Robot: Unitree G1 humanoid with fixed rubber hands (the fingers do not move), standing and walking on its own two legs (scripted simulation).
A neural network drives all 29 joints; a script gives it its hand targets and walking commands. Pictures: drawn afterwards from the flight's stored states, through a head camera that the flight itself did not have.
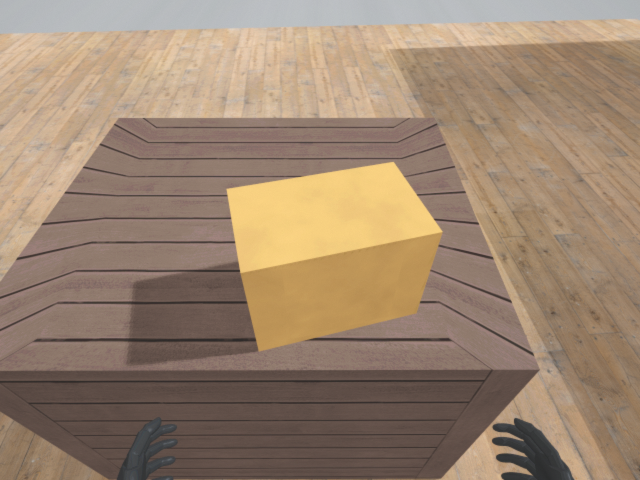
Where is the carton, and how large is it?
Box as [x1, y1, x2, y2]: [227, 162, 442, 350]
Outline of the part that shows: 393,162 227,189 239,267 259,350 416,312 442,232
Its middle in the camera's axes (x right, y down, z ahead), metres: +0.01 +0.02 +0.63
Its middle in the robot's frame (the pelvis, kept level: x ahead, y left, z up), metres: +0.46 +0.02 +0.00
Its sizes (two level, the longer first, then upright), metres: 0.277 0.173 0.200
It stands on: a pedestal, 0.68 m high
